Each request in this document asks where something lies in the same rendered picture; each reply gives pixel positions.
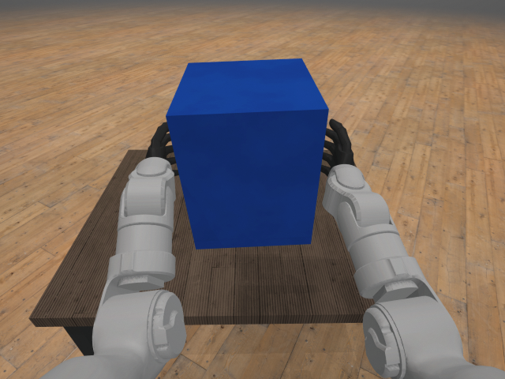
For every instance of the left robot forearm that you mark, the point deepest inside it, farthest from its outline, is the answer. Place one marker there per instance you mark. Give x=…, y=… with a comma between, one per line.
x=143, y=260

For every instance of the left robot upper arm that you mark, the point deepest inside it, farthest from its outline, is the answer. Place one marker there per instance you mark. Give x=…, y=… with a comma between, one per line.
x=135, y=335

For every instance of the right robot forearm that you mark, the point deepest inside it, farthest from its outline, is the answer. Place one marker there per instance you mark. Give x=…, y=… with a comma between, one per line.
x=384, y=270

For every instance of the table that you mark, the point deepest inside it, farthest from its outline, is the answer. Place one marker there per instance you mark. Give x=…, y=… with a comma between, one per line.
x=294, y=284

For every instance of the right robot hand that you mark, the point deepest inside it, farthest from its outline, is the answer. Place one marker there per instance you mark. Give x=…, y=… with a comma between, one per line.
x=341, y=148

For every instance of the left robot hand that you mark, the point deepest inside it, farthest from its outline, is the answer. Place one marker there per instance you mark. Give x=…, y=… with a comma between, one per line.
x=158, y=146

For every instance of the right robot upper arm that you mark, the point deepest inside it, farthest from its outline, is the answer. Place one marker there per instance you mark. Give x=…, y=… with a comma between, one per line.
x=414, y=338

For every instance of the carton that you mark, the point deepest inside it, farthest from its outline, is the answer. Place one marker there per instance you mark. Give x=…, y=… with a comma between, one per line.
x=248, y=139

